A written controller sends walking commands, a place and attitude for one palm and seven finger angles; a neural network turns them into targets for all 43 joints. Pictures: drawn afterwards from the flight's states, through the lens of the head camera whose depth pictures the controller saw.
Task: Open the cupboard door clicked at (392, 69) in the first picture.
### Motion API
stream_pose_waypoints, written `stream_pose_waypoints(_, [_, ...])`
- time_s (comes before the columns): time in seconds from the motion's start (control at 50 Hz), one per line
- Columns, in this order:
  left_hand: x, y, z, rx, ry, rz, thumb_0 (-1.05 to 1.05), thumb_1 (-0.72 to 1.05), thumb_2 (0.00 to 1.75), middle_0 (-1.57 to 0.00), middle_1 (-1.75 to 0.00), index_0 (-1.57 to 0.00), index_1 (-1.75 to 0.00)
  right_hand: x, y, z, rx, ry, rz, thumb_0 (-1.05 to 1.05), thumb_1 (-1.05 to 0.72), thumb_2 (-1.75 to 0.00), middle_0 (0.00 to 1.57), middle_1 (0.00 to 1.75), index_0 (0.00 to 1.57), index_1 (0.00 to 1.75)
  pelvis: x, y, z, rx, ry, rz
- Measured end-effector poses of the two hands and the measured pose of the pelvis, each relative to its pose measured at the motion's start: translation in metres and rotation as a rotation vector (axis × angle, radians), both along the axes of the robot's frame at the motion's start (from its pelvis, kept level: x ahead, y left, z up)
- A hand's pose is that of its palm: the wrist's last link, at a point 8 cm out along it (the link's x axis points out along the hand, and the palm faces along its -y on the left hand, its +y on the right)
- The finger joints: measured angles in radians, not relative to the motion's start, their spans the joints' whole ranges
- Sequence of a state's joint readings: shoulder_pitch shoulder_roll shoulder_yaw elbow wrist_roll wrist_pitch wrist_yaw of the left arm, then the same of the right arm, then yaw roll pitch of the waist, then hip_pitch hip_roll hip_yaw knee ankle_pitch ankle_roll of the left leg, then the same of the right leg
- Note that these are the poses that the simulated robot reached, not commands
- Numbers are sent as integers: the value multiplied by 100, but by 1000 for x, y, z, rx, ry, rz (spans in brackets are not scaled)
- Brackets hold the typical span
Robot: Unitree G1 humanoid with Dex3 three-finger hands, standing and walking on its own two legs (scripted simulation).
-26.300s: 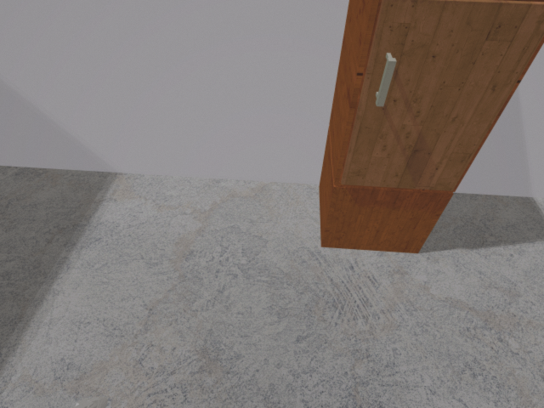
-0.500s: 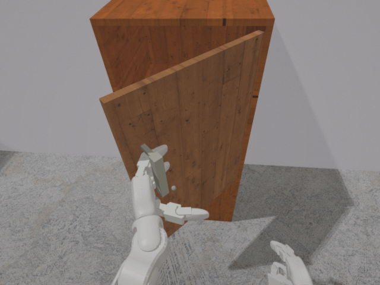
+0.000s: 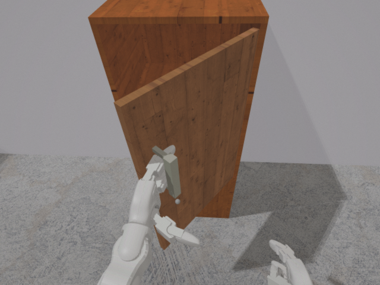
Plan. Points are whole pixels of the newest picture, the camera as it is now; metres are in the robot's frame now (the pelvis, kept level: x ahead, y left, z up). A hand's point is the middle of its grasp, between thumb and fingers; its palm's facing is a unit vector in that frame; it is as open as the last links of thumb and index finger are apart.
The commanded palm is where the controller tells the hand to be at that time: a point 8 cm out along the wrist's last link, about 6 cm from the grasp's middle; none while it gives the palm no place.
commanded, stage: slide the hand sideways off the handle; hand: left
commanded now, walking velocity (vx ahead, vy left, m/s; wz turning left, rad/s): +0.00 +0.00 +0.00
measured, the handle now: (166, 172) +0.32 +0.07 +0.09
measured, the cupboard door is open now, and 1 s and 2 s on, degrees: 51 48 48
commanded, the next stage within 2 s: draw the hand back to the body in 0.76 s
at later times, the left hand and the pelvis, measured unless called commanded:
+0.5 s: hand (145, 219) +0.22 +0.10 +0.08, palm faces -0.05 -1.00 -0.04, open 16.2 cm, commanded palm +0.19 +0.16 +0.09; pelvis +0.02 -0.01 +0.00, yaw +1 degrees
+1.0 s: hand (122, 227) +0.21 +0.13 +0.09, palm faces -0.04 -1.00 -0.05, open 16.3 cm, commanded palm +0.18 +0.19 +0.10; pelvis +0.02 +0.00 -0.01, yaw +2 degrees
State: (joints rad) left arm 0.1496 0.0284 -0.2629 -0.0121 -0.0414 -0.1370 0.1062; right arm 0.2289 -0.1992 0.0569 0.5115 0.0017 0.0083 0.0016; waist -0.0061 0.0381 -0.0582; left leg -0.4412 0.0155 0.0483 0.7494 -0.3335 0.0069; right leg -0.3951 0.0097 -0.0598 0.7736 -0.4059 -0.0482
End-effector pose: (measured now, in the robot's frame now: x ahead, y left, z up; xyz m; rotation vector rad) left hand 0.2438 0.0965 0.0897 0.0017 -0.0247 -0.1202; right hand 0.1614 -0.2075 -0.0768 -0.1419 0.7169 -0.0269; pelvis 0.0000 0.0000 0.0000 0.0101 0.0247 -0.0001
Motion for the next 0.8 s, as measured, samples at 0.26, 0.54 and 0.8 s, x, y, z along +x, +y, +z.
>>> stream_pose_waypoints(0.26, [-16, 30, -1, 10, 18, 56, -1, -50, 30, -21, -33, -20, -32, 15, -14, 7, -23, -40, 2, 2, -90, -90, 20, 30, 20, 30, 7, -8, 1, -2, 8, 6])
stream_pose_waypoints(0.54, [-42, 59, -4, 38, 31, 70, -1, -50, 30, -20, -32, -19, -31, 31, -20, 3, -28, -80, 13, 2, -90, -90, 20, 30, 20, 30, 19, -13, -4, -3, 43, 22])
stream_pose_waypoints(0.8, [-59, 85, -5, 38, 35, 92, -1, -50, 30, -16, -30, -16, -30, 37, -17, 0, -43, -113, 16, 2, -90, -90, 20, 30, 20, 30, 22, -7, -11, -13, 67, 35])
